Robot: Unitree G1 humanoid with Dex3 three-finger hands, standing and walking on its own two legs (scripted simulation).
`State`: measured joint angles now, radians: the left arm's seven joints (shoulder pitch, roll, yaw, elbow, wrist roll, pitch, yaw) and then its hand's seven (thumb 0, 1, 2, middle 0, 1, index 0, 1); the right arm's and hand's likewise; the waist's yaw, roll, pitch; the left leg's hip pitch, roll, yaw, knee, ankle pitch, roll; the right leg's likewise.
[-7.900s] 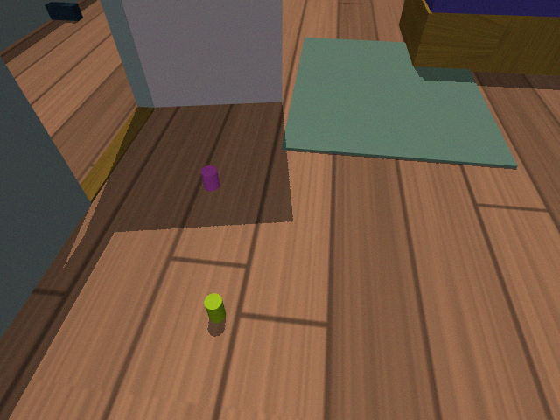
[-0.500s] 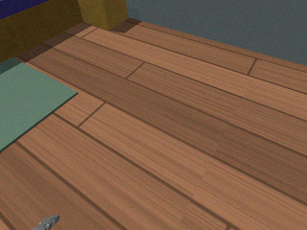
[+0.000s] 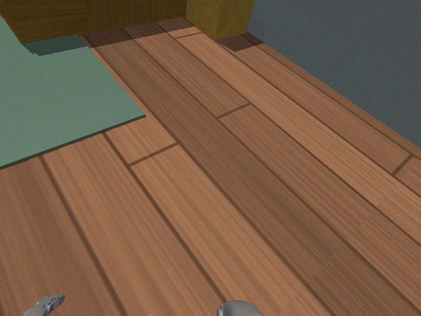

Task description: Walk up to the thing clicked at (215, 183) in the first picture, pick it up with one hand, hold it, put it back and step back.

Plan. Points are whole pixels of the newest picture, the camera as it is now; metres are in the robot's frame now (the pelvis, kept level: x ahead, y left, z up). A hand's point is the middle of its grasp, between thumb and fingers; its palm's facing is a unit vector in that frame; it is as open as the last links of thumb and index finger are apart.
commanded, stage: walk up
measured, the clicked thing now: out of the picture +0.21 +1.42 -0.70
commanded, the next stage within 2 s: none
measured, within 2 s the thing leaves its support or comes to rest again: neither
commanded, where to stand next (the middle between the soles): +0.14 -0.06 m, yaw +77 degrees
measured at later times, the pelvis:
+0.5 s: pelvis +0.10 -0.15 +0.00, yaw +28 degrees
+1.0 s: pelvis +0.04 -0.15 +0.00, yaw +53 degrees
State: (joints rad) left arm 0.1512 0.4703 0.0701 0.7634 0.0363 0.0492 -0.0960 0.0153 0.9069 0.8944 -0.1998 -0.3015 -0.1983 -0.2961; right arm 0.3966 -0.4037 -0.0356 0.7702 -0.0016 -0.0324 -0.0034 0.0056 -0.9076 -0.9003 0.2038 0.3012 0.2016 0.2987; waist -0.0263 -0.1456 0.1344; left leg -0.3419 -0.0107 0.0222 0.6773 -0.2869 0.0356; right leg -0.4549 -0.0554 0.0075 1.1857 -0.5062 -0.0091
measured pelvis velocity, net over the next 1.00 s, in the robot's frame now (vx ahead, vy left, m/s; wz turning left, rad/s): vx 0.04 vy -0.15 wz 0.93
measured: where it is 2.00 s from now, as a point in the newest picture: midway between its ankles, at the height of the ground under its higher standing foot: outside the picture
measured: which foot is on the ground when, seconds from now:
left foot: down 0.00-0.30, up 0.32-0.82, down 0.84-1.00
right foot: up 0.00-0.26, down 0.28-0.86, up 0.88-1.00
